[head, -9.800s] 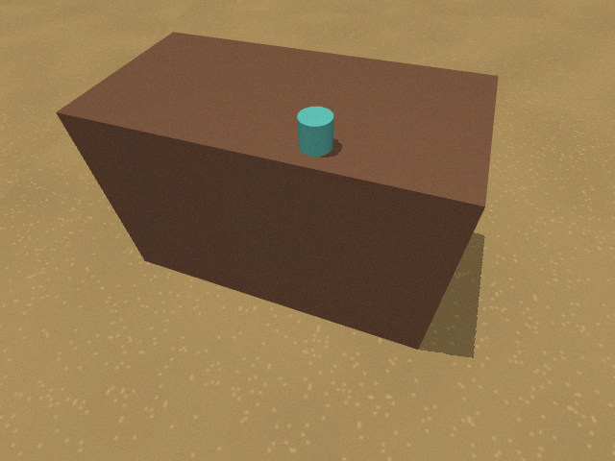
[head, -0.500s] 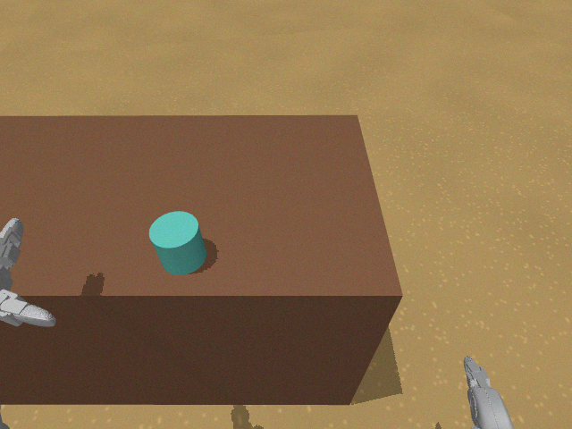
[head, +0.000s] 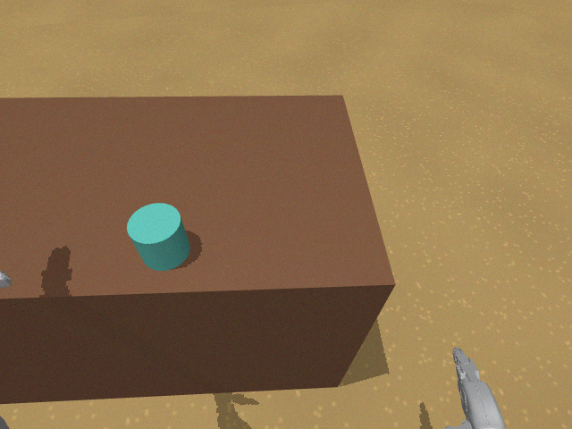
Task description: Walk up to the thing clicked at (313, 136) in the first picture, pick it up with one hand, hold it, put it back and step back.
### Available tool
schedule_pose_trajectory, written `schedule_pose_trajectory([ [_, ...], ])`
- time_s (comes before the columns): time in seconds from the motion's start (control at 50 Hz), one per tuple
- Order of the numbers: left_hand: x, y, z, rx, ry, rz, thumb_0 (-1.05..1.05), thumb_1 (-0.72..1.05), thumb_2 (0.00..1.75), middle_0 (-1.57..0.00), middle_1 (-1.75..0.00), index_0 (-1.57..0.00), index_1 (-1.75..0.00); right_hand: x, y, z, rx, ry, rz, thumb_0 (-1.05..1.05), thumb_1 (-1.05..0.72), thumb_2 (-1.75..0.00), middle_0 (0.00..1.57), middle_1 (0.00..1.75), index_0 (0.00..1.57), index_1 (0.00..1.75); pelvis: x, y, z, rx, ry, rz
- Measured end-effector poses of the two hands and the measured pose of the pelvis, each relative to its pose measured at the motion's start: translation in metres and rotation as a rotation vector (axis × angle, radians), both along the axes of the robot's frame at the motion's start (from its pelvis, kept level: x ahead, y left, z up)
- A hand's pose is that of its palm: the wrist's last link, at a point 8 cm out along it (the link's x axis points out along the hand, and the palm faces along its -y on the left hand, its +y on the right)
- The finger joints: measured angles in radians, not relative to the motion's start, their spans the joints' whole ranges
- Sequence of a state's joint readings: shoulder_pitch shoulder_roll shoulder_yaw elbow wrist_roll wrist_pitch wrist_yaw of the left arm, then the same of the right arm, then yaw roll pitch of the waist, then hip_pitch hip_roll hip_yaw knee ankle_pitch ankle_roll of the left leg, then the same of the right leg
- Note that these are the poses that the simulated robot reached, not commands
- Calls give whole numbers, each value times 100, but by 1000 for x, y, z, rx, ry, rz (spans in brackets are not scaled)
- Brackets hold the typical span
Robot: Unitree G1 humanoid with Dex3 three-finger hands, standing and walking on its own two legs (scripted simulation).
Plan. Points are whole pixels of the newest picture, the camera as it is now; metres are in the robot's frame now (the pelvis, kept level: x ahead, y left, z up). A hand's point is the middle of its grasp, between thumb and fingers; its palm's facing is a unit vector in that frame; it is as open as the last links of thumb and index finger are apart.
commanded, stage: go down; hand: left
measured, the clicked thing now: (160, 237) +0.44 +0.22 -0.02
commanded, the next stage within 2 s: approach in 1.50 s
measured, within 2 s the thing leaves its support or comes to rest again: neither
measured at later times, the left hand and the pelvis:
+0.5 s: hand out of the picture +0.38 +0.39 +0.13, palm faces +0.24 -0.97 +0.00, open 17.7 cm; pelvis +0.01 +0.00 -0.01, yaw +0 degrees
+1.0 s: hand out of the picture +0.40 +0.41 +0.13, palm faces +0.25 -0.97 +0.01, open 17.6 cm; pelvis +0.01 +0.01 -0.02, yaw -1 degrees
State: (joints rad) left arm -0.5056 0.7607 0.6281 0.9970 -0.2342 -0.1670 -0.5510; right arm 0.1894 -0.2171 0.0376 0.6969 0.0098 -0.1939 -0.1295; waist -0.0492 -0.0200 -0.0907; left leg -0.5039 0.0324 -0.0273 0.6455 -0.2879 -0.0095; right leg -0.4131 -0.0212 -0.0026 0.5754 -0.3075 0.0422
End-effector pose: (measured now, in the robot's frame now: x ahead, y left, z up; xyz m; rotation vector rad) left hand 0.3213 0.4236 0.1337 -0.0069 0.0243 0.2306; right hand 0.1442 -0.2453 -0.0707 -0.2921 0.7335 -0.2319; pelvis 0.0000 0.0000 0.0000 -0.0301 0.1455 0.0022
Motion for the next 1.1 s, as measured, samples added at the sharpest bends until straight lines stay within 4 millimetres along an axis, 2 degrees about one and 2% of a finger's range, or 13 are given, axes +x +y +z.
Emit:
schedule_pose_trajectory([
  [0.5, 22, 16, -1, 2, 2, 10, -2, -59, 10, -4, -5, -3, -6, 10, 7, -3, -6, -20, 8, -1, 51, -6, 5, 5, 5, 5, 10, 4, -10, -13, 58, -2],
  [0.9, 40, 27, -1, -5, 1, 16, -2, -58, 8, -4, -4, -4, -5, 5, 4, -3, -40, -21, 9, -1, 51, -6, 5, 5, 5, 5, 7, 7, -19, -23, 96, -3],
  [1.1, 48, 32, 1, -12, 2, 16, -2, -57, 8, -4, -4, -4, -5, 4, 9, -4, -36, -24, 11, -1, 51, -6, 5, 5, 5, 5, 8, 10, -22, -29, 111, -7],
])
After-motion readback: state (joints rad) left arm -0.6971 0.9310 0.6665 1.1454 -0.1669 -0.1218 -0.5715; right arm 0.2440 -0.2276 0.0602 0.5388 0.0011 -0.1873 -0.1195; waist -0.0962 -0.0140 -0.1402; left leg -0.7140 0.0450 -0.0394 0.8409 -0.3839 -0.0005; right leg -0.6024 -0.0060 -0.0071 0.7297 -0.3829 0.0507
